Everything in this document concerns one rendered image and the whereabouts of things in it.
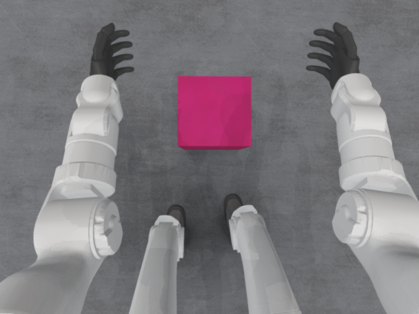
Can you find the robot right foot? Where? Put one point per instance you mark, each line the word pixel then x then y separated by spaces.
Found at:
pixel 231 203

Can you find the robot right shin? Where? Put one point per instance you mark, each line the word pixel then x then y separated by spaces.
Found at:
pixel 246 208

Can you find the right robot forearm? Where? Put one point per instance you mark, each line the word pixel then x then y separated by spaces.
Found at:
pixel 364 142

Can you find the carton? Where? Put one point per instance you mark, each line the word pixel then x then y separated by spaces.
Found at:
pixel 213 113

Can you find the left robot forearm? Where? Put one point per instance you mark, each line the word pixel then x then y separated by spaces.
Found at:
pixel 87 169

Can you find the robot right upper arm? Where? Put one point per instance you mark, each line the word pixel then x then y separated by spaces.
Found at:
pixel 382 230

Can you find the right robot hand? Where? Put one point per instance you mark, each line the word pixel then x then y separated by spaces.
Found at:
pixel 344 58

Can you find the left robot hand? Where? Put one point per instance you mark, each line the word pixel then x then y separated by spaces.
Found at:
pixel 102 62

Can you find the robot left upper arm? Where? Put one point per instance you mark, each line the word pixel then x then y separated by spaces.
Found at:
pixel 72 238

